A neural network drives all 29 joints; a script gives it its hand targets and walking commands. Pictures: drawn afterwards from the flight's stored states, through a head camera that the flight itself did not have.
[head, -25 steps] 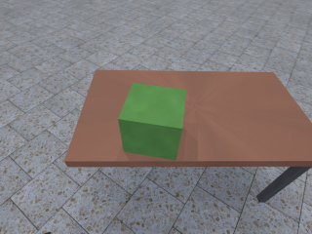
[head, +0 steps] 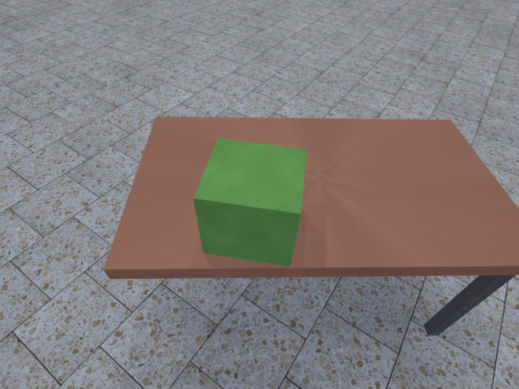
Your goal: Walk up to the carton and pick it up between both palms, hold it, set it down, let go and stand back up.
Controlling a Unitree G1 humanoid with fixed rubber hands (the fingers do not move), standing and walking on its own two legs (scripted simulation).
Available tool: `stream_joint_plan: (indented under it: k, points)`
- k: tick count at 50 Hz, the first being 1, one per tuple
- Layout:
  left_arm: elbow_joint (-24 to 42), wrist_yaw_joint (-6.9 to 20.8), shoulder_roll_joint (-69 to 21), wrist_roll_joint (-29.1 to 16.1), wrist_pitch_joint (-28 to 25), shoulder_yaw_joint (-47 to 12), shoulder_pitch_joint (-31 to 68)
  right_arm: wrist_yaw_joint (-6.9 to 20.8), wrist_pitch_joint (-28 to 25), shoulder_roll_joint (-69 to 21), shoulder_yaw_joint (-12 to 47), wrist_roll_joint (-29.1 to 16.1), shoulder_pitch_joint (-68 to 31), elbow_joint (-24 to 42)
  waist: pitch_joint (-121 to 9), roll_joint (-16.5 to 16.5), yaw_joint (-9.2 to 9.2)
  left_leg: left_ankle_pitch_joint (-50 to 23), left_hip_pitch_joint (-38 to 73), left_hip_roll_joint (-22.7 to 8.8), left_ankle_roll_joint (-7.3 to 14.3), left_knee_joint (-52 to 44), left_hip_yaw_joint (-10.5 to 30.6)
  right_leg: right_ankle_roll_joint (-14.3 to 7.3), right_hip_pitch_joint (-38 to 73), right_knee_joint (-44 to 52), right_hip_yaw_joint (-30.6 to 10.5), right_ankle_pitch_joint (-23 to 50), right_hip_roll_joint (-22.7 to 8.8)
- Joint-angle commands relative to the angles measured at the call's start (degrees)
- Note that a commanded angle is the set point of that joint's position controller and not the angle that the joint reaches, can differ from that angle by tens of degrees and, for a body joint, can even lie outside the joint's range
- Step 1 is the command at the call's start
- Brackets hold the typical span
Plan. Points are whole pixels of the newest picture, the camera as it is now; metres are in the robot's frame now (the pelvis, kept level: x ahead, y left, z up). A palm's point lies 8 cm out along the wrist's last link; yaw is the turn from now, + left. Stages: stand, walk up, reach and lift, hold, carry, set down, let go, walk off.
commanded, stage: walk up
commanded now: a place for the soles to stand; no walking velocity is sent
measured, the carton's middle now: (253, 202) +0.55 +0.02 -0.08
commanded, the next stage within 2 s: none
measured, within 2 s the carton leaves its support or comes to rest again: neither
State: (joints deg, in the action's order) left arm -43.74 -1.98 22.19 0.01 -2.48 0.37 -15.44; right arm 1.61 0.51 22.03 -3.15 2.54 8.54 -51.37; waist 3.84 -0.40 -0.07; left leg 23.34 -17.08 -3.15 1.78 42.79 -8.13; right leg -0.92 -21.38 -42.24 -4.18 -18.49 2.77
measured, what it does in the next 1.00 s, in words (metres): steps to the left: left foot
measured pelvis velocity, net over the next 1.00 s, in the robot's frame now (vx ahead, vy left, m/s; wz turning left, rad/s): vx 0.08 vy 0.10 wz -0.01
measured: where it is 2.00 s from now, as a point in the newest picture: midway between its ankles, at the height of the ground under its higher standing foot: outside the picture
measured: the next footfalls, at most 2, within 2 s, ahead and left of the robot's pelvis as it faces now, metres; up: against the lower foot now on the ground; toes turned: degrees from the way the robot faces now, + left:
left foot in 0.78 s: +0.20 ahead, +0.15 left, +0.00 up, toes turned +6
right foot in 1.52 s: +0.08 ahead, -0.06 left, +0.00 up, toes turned -1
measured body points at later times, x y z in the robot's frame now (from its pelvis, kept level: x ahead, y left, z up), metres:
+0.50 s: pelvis +0.06 -0.02 +0.00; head +0.06 -0.04 +0.45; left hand +0.10 +0.30 -0.10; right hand +0.14 -0.34 -0.12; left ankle +0.02 +0.08 -0.65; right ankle +0.09 -0.15 -0.71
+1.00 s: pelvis +0.08 +0.10 +0.01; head +0.13 +0.13 +0.46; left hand +0.15 +0.41 -0.12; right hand +0.18 -0.23 -0.08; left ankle +0.16 +0.14 -0.71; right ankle +0.09 -0.10 -0.64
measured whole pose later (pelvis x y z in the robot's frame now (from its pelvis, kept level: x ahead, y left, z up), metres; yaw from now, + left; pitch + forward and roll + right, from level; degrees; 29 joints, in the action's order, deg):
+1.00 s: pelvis +0.08 +0.10 +0.01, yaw +0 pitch -1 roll -5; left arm -43.9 -2.7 22.3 0.0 -2.3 3.0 -18.0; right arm 0.6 -0.4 22.2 -3.1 2.5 10.9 -48.6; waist 7.0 0.9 -0.1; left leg 14.1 -23.7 -3.0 3.6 37.9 -6.4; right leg -0.4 -27.9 -60.8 -5.2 -22.6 2.7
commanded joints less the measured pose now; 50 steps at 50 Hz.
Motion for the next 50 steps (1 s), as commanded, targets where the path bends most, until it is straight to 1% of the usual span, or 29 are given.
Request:
stream_joint_plan:
  k: [1, 3, 6, 7, 8, 9, 12, 15, 17, 18, 19, 20, 21, 22, 23, 26, 29, 34, 36, 37, 38, 39, 40, 41, 42, 43, 45, 46, 50]
  points:
    - [-1.2, -1.1, 17.5, 1.6, -2.7, 4.2, -0.5, -0.7, -0.3, 10.7, -3.5, -1.6, -4.5, 5.2, -3.1, -3.7, 0.93, 6.0, 0.3, -0.3, 0.6, -1.1, 9.4, -12.0, -1.6, 15.9, -28.8, 6.8, -13.6]
    - [-0.9, -1.1, 15.9, 1.6, -2.5, 3.5, 1.7, -0.5, -0.7, 11.0, -3.7, -1.4, -3.1, 4.5, -2.2, -3.0, 1.9, 3.6, 4.0, -1.6, 1.2, -6.4, 10.7, -9.7, -5.2, 16.0, -25.5, 3.7, -11.7]
    - [-0.7, -0.6, 11.9, 1.1, -2.1, 2.5, 3.6, -0.6, -1.8, 13.5, -4.2, -0.8, -1.4, 3.4, -3.0, 4.1, 2.92, 0.2, 9.9, -10.3, 4.9, -18.0, 14.6, -2.7, -8.9, 5.6, -7.9, 8.1, -3.3]
    - [-0.1, 0.4, 13.8, 1.5, -2.7, 3.8, 0.2, 0.4, -2.9, 18.3, -6.5, -0.5, 4.9, 4.0, -6.7, 9.2, 4.94, 23.4, 18.6, -15.1, 9.5, -24.5, 23.4, -2.7, -15.4, -4.0, 1.0, -10.8, 1.4]
    - [0.3, 0.5, 14.9, 1.8, -2.7, 4.2, 2.0, 0.7, -3.1, 20.5, -7.3, -0.2, 7.5, 3.1, -2.5, 11.5, 6.7, 32.0, 20.5, -22.7, 13.3, -31.5, 32.2, -1.4, -24.2, -13.1, 4.5, -13.5, -0.2]
    - [0.6, 0.6, 16.0, 2.2, -2.9, 4.6, 2.1, 0.8, -3.2, 20.4, -7.3, -0.2, 6.9, 3.3, 0.9, 9.4, 5.83, 31.3, 19.5, -24.2, 14.5, -32.1, 33.1, -0.8, -27.5, -15.5, 4.1, -13.1, -2.7]
    - [-0.3, 1.8, 15.1, 1.7, -3.7, 4.9, -1.6, 0.7, -3.4, 17.3, -6.2, -0.4, 4.3, 4.9, 2.5, 7.5, 3.92, 16.9, 16.2, -19.9, 12.7, -28.1, 23.3, -0.1, -21.7, -9.5, 3.9, -10.6, -4.5]
    - [-0.4, 2.3, 13.1, 0.8, -4.2, 5.3, -3.9, 1.4, -2.7, 16.8, -5.8, 0.1, 2.8, 6.5, 0.9, 12.1, 3.22, 7.4, 9.3, -13.4, 10.8, -22.5, 12.2, 0.3, -9.2, -0.6, 7.8, -7.7, -2.2]
    - [-2.5, 1.5, 12.0, 0.6, -4.6, 5.8, -11.2, 1.7, -1.9, 15.2, -5.2, 0.1, -1.3, 8.5, -2.8, 10.4, -1.17, 1.8, 4.8, -9.0, 8.1, -12.1, 5.1, -0.1, 3.4, 10.1, 11.4, 3.2, -0.3]
    - [-4.4, 0.4, 13.0, 0.5, -4.8, 6.8, -18.1, 1.6, -1.4, 13.4, -4.5, 0.2, -3.1, 9.8, -5.7, 6.4, -5.0, -6.6, 0.9, -6.4, 6.2, -0.4, 2.5, -0.3, 12.7, 12.6, 9.9, 5.1, 0.9]
    - [-5.3, -1.0, 15.8, 0.8, -5.2, 8.1, -24.1, 1.3, -1.4, 10.9, -3.9, -0.2, -1.9, 10.9, -9.3, -0.1, -8.13, -13.5, -7.1, -4.5, 3.3, 16.3, 1.7, -1.7, 23.0, 14.5, 0.3, 5.4, -2.0]
    - [-4.4, -2.2, 21.5, 1.6, -5.4, 9.6, -25.0, 1.2, -1.2, 7.1, -2.9, -0.8, -1.0, 12.7, -6.8, -11.7, -7.38, 7.2, -24.2, 1.8, -0.3, 25.8, 5.3, -7.1, 28.3, 16.9, -26.6, 6.8, -14.5]
    - [-2.1, -2.5, 23.3, 1.1, -5.3, 9.5, -20.5, 0.8, -0.2, 9.7, -3.6, -0.8, -1.1, 13.0, -5.1, -5.6, -4.65, 12.8, -29.6, 1.5, -0.7, 29.8, 11.3, -12.5, 24.9, 23.0, -44.4, 1.3, -23.0]
    - [-0.7, -2.8, 23.9, 1.0, -5.1, 9.8, -16.4, 0.8, 0.9, 14.3, -4.9, -0.2, -3.4, 12.4, -1.4, 1.8, -3.98, 13.8, -29.3, -1.9, -0.2, 30.5, 14.3, -16.9, 17.2, 25.9, -47.4, -12.2, -25.8]
    - [0.7, -3.0, 23.0, 0.9, -5.3, 9.4, -13.0, 0.9, 0.8, 14.9, -5.4, -0.3, -3.7, 12.0, 4.6, 3.9, -2.34, 11.0, -28.8, -3.6, -0.4, 30.3, 14.8, -17.7, 11.0, 25.8, -44.4, -12.2, -24.5]
    - [0.8, -3.3, 20.2, 0.7, -5.7, 8.0, -13.0, 1.5, 1.0, 13.2, -6.0, -0.6, -0.5, 11.5, 7.5, 0.6, -0.01, 1.6, -24.0, -5.4, -0.6, 26.2, 14.7, -13.0, 5.8, 20.5, -29.7, 5.8, -18.0]
    - [1.3, -3.6, 19.1, 0.7, -5.7, 8.2, -15.2, 1.2, 1.3, 13.0, -6.3, -0.5, 0.5, 12.5, 1.5, -2.2, -0.66, -0.6, -23.1, -4.7, -1.3, 24.9, 13.7, -14.5, 10.0, 13.9, -25.1, 26.6, -17.7]
    - [2.8, -4.1, 18.0, 1.3, -5.0, 8.0, -12.9, 0.3, 0.8, 11.8, -5.6, -1.3, -1.8, 12.8, 0.2, -8.8, -1.69, -1.3, -16.7, -5.3, -1.3, 14.2, 11.4, -14.7, 4.9, 8.4, -19.8, 36.8, -16.6]
    - [3.3, -3.8, 18.1, 1.2, -4.4, 7.7, -9.5, 0.1, -0.1, 12.1, -5.9, -1.5, 0.5, 11.0, -1.7, -11.2, -0.44, -1.8, -8.2, -4.3, -0.5, 7.2, 10.3, -13.4, 0.7, 5.2, -17.9, 33.7, -15.4]
    - [3.7, -3.7, 17.9, 1.0, -4.0, 7.4, -5.7, -0.2, -0.7, 12.0, -6.1, -1.5, 5.0, 9.1, -3.4, -10.8, 2.56, -6.9, 0.9, -3.5, 0.1, -1.0, 10.2, -11.0, -4.2, 1.6, -14.8, 30.0, -13.3]
    - [3.8, -3.4, 15.4, 0.7, -3.5, 6.6, -3.6, -0.5, -1.6, 12.3, -6.5, -1.3, 10.5, 6.5, -5.9, -7.3, 5.43, -13.2, 11.3, -2.6, 0.6, -11.2, 10.9, -7.4, -8.6, -5.6, -9.5, 24.8, -9.7]
    - [3.0, -3.2, 10.1, 0.4, -3.2, 5.0, -7.4, -1.1, -2.4, 15.7, -7.5, -0.6, 14.6, 5.1, -9.6, 6.2, 6.77, -13.4, 17.8, -7.4, 1.0, -18.8, 18.6, -3.5, -12.3, -19.6, -2.7, 11.9, -3.4]
    - [2.4, -3.1, 5.8, -0.1, -2.7, 3.8, -11.1, -1.4, -2.5, 18.3, -7.5, -0.9, 11.7, 6.4, -10.2, 14.2, 3.39, -20.5, 20.4, -19.3, 0.4, -20.5, 30.6, -0.4, -20.4, -25.1, 0.4, -13.9, 2.9]
    - [0.1, -3.4, 10.4, 0.1, -1.4, 4.5, -14.2, -1.5, -2.3, 18.3, -7.2, -1.7, 7.4, 7.4, -11.7, 6.8, 1.66, -10.4, 14.7, -22.7, 0.8, -23.1, 33.3, 0.0, -16.5, -24.3, -1.8, -14.7, 1.1]
    - [-1.3, -3.4, 14.5, 0.7, -0.4, 5.4, -14.2, -1.4, -1.8, 17.3, -7.0, -2.0, 3.5, 8.2, -10.1, 6.6, 1.54, 4.0, 9.1, -22.9, 0.9, -26.2, 32.9, -0.1, -15.0, -26.1, -3.0, -13.1, -1.1]
    - [-2.0, -2.9, 15.1, 0.7, 0.1, 5.7, -11.2, -1.5, -1.5, 15.7, -7.0, -2.1, 1.5, 8.3, -5.1, 4.2, 1.55, 13.8, 4.5, -19.3, -2.4, -28.7, 29.2, -0.2, -15.1, -26.6, -3.7, -9.2, -1.6]
    - [-3.7, -1.3, 12.9, 0.4, 0.8, 5.6, -10.5, -2.2, -2.1, 15.2, -6.6, -1.6, 2.7, 6.6, -2.6, 5.9, 1.25, 13.1, 4.4, -15.3, -7.8, -29.3, 24.4, 0.4, -15.4, -25.5, -5.3, -3.7, -0.8]
    - [-4.5, -1.1, 12.8, 0.4, 1.0, 5.7, -10.8, -2.3, -2.4, 14.5, -6.1, -1.6, 2.5, 6.2, -2.4, 6.9, 0.91, 12.9, 4.7, -14.6, -8.1, -29.2, 23.1, 0.8, -14.8, -24.8, -5.8, -1.7, -0.9]
    - [-7.0, -0.5, 12.0, 0.8, 1.9, 5.8, -13.4, -2.4, -3.3, 12.1, -5.2, -2.1, 2.5, 6.0, -6.5, 4.1, 0.37, 3.1, 12.3, -13.3, -8.5, -28.2, 17.0, 2.4, -13.0, -21.9, -6.3, 2.8, -0.5]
